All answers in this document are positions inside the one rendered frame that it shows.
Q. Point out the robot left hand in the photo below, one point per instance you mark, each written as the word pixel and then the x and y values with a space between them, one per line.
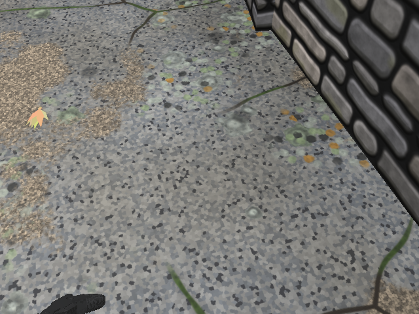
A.
pixel 79 304

